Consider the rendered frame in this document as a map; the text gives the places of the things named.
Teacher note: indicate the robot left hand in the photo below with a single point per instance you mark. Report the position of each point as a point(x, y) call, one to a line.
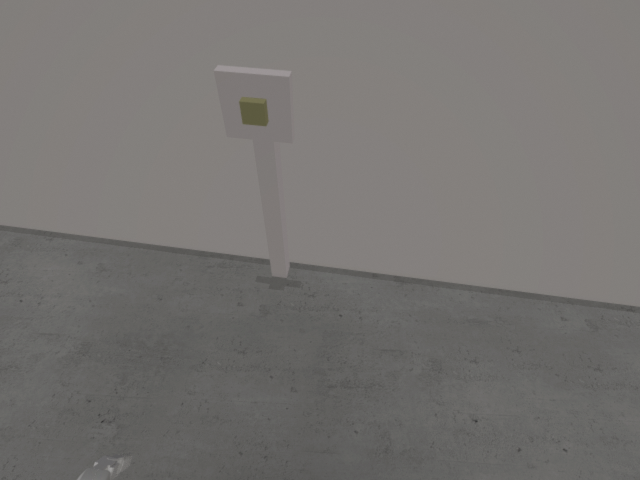
point(107, 467)

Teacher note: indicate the button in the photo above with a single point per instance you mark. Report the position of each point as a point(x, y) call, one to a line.
point(254, 111)

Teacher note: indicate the panel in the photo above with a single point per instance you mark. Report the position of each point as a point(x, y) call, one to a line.
point(276, 87)

